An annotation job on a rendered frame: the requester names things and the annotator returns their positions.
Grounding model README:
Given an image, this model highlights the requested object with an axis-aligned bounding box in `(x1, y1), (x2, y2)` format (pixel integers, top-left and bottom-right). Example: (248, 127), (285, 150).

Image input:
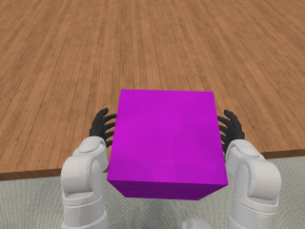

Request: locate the robot right hand
(217, 109), (245, 155)

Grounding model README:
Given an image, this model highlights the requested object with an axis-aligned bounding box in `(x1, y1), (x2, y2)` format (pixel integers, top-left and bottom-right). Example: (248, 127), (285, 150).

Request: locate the right robot thigh
(181, 218), (212, 229)

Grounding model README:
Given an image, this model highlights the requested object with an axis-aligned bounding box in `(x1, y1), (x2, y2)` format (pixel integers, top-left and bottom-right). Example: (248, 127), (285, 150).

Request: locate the right robot forearm
(225, 139), (282, 229)

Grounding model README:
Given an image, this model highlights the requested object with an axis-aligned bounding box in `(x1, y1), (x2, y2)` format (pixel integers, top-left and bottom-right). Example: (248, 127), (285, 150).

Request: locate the left robot forearm
(60, 135), (109, 229)

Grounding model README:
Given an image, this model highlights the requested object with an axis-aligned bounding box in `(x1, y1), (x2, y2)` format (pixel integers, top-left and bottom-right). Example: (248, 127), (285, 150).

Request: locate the robot left hand
(89, 108), (117, 148)

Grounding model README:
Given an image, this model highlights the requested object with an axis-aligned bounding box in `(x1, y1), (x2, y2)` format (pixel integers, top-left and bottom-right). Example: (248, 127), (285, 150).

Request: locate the carton
(107, 89), (229, 200)

